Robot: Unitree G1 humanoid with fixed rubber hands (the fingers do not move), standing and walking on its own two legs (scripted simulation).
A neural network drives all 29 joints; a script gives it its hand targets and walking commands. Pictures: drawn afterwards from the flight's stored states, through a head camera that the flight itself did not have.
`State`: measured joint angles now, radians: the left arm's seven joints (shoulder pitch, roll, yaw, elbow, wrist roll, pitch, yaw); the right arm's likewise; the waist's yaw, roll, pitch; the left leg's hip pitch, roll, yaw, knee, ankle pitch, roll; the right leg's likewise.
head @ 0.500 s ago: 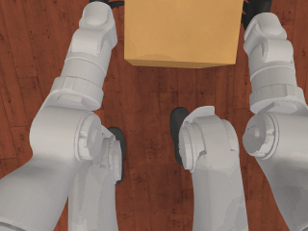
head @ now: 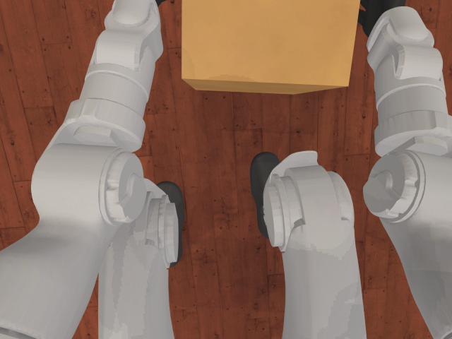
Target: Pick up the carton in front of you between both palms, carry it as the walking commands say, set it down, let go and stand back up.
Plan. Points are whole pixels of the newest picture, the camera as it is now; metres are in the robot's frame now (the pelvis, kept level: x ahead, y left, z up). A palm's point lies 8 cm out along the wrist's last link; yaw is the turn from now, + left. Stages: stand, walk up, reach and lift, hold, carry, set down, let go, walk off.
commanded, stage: set down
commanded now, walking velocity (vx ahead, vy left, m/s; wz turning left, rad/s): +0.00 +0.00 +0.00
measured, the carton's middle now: (256, 23) +0.52 -0.14 -0.25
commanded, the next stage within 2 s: let go in 1.42 s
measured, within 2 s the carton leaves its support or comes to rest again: neither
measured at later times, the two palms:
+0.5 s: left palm out of the picture +0.56 +0.04 -0.16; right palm (419, 0) +0.49 -0.33 -0.16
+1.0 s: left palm out of the picture +0.57 +0.04 +0.01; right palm out of the picture +0.49 -0.34 +0.01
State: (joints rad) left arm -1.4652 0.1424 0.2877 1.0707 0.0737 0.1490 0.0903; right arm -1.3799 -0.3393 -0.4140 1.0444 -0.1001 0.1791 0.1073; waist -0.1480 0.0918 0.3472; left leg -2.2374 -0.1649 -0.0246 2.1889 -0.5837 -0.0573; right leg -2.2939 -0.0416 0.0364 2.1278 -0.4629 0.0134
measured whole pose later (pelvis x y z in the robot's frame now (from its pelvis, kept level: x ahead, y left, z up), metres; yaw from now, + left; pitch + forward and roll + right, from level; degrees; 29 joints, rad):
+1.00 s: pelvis +0.02 -0.01 +0.12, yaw -1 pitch +45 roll +4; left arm -1.20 0.19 0.19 0.82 -0.01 0.20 0.16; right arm -1.13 -0.36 -0.35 0.87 0.06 0.15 0.03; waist -0.12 0.04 0.02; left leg -1.99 -0.08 -0.03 1.78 -0.58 -0.06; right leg -2.08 0.01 0.04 1.75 -0.44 0.00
